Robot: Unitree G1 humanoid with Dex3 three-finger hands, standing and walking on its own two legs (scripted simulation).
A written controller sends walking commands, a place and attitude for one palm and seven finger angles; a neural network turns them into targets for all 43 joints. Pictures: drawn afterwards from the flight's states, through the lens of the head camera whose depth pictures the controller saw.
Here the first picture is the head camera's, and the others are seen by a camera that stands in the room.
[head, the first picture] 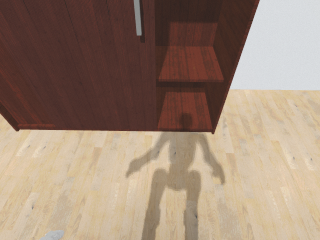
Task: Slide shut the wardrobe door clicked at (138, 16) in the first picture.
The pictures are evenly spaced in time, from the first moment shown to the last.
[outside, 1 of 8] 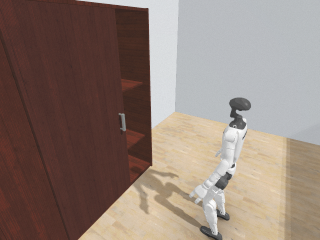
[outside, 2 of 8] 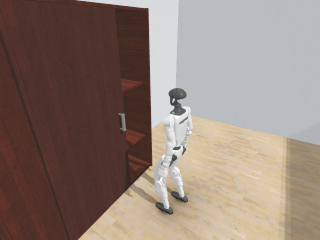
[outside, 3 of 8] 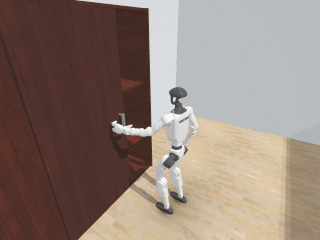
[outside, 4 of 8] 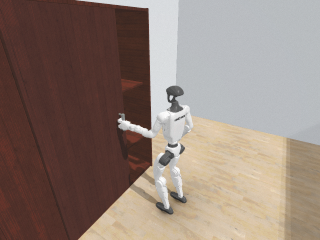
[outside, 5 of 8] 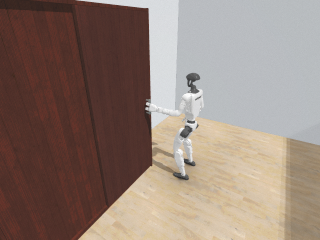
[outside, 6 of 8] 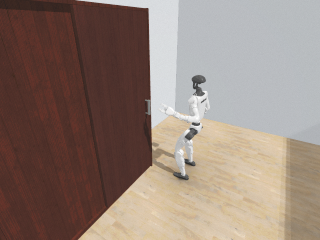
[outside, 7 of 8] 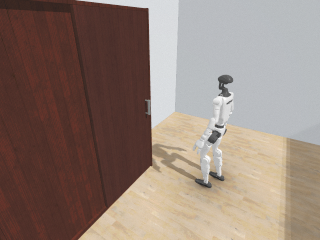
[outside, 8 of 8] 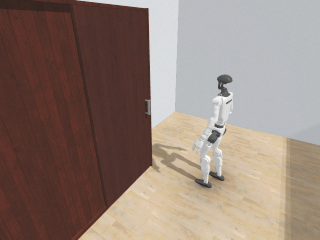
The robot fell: no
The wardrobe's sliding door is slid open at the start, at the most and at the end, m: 0.44 0.44 0.01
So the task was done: yes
